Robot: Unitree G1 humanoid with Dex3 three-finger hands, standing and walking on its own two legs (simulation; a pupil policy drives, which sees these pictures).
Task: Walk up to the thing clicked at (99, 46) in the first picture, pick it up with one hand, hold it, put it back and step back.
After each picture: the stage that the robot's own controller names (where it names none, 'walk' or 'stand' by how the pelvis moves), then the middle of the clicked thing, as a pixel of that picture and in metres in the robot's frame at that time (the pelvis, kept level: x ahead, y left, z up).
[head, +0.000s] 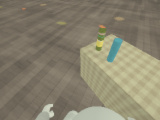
stand; (100, 40) +0.79 -0.07 -0.01
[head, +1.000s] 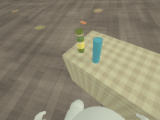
rise first; (80, 41) +0.68 +0.15 +0.01
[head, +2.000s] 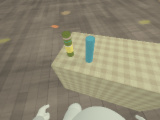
stand; (68, 45) +0.60 +0.24 +0.03
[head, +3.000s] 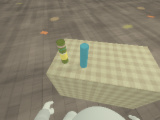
stand; (63, 52) +0.56 +0.27 -0.01
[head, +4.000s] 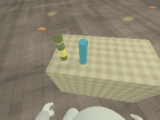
stand; (61, 49) +0.56 +0.28 +0.00
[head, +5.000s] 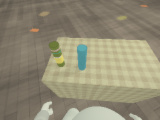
stand; (58, 55) +0.47 +0.29 +0.00
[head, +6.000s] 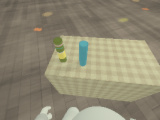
stand; (60, 51) +0.53 +0.29 +0.00
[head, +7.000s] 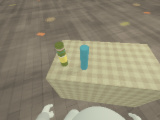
stand; (62, 55) +0.51 +0.28 +0.00
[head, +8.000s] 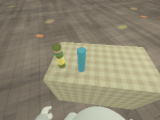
stand; (59, 57) +0.50 +0.29 -0.01
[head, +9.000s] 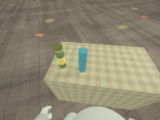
stand; (60, 57) +0.50 +0.28 -0.01
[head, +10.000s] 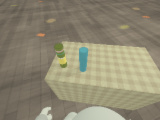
stand; (61, 56) +0.51 +0.28 -0.01
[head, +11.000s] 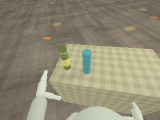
rise first; (65, 59) +0.49 +0.28 -0.01
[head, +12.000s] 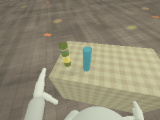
go down; (65, 55) +0.51 +0.28 +0.00
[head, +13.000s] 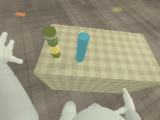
go down; (53, 44) +0.52 +0.25 +0.04
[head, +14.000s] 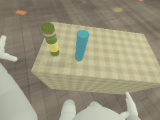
go down; (52, 42) +0.52 +0.26 +0.05
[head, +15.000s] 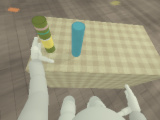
close in; (46, 37) +0.53 +0.27 +0.08
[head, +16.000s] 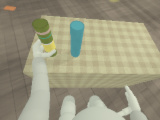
close; (47, 41) +0.49 +0.25 +0.09
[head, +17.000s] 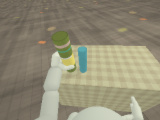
lift; (66, 55) +0.32 +0.14 +0.24
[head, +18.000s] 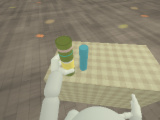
hold; (67, 59) +0.32 +0.15 +0.19
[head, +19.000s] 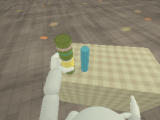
hold; (66, 58) +0.32 +0.15 +0.21
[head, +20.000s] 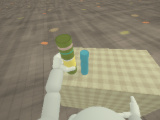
crouch; (68, 57) +0.32 +0.14 +0.22
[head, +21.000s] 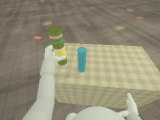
crouch; (59, 48) +0.41 +0.21 +0.20
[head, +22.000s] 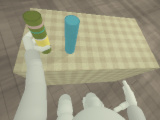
lower; (40, 37) +0.51 +0.24 +0.08
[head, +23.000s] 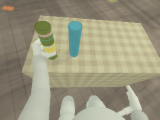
lower; (48, 44) +0.48 +0.23 +0.09
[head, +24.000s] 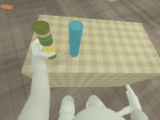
lower; (47, 44) +0.48 +0.24 +0.08
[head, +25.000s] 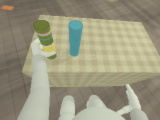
lower; (47, 43) +0.48 +0.24 +0.09
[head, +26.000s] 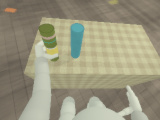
loosen; (51, 46) +0.47 +0.22 +0.08
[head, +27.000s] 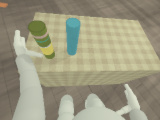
withdraw; (45, 44) +0.47 +0.23 +0.09
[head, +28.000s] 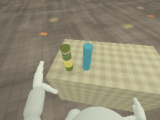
sink last; (67, 59) +0.45 +0.22 +0.04
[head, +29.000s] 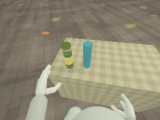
stand; (68, 56) +0.47 +0.23 +0.04
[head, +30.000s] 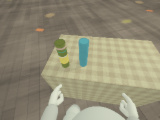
stand; (63, 55) +0.46 +0.24 +0.06
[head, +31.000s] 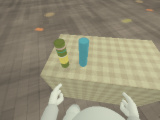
stand; (62, 55) +0.45 +0.24 +0.06
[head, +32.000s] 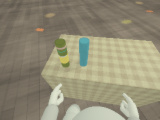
stand; (63, 54) +0.46 +0.24 +0.06
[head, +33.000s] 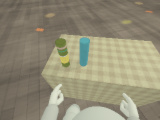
stand; (63, 54) +0.46 +0.23 +0.06
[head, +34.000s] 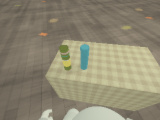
stand; (66, 59) +0.47 +0.23 +0.01
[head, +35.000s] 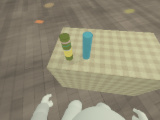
walk; (67, 48) +0.51 +0.21 +0.02
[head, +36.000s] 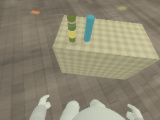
walk; (71, 30) +0.72 +0.22 +0.00
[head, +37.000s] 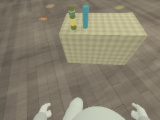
walk; (72, 19) +1.02 +0.30 +0.02
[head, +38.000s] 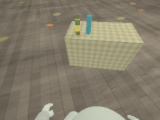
stand; (77, 25) +1.10 +0.24 -0.01
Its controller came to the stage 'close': yes
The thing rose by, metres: 0.22
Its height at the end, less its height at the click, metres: +0.00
